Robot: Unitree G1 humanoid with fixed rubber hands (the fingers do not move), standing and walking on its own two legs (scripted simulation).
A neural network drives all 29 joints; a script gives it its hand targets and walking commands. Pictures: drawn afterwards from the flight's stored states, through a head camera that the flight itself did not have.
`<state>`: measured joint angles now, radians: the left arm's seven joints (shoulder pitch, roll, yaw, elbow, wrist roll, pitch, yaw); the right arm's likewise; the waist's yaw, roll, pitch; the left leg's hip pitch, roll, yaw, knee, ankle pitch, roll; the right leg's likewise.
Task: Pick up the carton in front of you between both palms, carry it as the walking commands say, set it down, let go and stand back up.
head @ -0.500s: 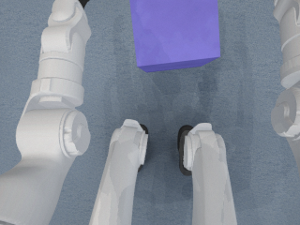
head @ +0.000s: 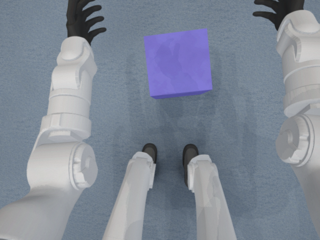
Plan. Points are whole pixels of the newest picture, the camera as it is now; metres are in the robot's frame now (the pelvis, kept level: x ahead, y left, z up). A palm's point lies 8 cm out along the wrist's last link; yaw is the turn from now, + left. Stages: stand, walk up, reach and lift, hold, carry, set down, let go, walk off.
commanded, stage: let go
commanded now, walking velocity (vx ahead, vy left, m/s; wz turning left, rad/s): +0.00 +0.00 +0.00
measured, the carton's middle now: (176, 70) +0.53 -0.01 -0.50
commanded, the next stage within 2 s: stand in 1.42 s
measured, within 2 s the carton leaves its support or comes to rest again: neither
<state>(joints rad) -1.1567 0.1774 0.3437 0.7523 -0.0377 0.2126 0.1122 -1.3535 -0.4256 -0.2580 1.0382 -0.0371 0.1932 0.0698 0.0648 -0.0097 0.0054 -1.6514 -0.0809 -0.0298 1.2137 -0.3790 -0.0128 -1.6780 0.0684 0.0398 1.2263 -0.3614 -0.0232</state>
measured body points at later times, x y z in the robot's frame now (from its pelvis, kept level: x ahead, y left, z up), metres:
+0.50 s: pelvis +0.05 +0.00 +0.10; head +0.28 -0.02 +0.49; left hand +0.41 +0.22 -0.01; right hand +0.42 -0.23 -0.02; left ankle +0.07 +0.11 -0.59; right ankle +0.07 -0.10 -0.59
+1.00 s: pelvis +0.09 +0.01 +0.15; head +0.13 +0.00 +0.60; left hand +0.27 +0.24 +0.07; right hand +0.27 -0.23 +0.07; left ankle +0.07 +0.11 -0.59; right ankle +0.07 -0.10 -0.59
